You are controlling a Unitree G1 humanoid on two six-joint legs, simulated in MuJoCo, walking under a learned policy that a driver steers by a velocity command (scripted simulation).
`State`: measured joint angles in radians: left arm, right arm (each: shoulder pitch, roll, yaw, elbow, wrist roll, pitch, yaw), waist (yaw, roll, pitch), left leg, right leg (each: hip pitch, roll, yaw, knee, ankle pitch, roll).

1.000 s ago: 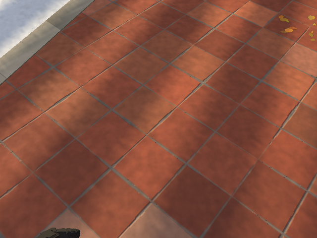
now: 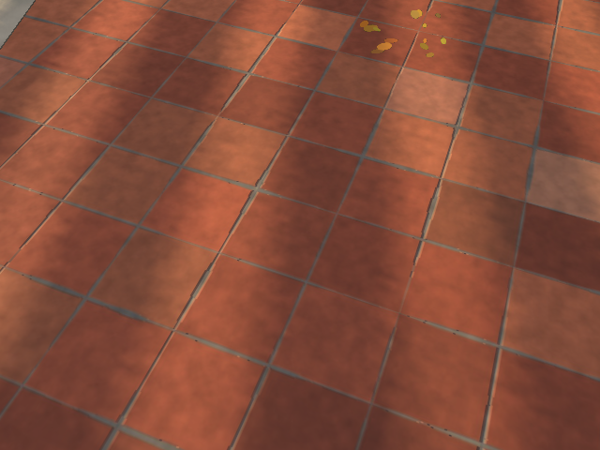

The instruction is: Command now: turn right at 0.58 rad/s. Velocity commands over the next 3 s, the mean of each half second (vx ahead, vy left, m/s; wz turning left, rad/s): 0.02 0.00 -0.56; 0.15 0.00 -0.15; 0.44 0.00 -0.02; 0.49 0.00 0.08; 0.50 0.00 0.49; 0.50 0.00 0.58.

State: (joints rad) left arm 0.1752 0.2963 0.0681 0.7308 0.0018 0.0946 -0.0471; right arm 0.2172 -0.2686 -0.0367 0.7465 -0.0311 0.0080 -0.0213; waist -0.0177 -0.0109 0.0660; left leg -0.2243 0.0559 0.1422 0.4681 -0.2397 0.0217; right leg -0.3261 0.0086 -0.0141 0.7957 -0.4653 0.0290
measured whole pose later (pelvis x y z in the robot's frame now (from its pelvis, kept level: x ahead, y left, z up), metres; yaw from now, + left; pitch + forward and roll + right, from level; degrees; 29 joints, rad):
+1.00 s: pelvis +0.04 -0.04 +0.00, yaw -19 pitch +0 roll +1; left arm 0.21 0.29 0.02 0.82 0.03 -0.01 -0.02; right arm 0.36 -0.28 -0.05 0.86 -0.01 -0.01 0.01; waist -0.03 0.00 0.01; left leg -0.14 -0.03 -0.03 0.40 -0.27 0.04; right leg -0.20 0.03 -0.02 0.45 -0.32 -0.06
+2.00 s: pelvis +0.53 -0.21 -0.02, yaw -16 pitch +1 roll +1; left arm -0.02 0.21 0.00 0.82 0.03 -0.07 -0.02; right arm 0.48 -0.21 -0.03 1.03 -0.02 -0.07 -0.01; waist -0.08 -0.02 0.06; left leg 0.08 -0.07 0.00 0.35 -0.43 0.06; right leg -0.46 -0.01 -0.05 0.50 -0.08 -0.06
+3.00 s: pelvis +1.05 -0.23 +0.00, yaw +18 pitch +2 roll +0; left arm 0.01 0.25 0.03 0.73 0.03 -0.03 -0.03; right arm 0.45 -0.27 -0.07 0.89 -0.01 -0.05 -0.01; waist -0.10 -0.04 0.04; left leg 0.02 -0.14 -0.18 0.30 -0.33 0.12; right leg -0.62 -0.05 0.02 0.65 -0.05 0.03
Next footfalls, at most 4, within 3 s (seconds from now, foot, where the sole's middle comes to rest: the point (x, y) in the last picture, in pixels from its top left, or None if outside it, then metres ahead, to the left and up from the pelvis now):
0.08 right None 0.01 -0.11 -0.78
0.60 left None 0.08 0.07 -0.78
1.00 right None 0.04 -0.14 -0.78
1.46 left None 0.43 -0.08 -0.78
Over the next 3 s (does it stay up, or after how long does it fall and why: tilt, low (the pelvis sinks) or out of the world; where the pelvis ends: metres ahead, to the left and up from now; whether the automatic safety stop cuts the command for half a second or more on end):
stays up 1.05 -0.23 0.00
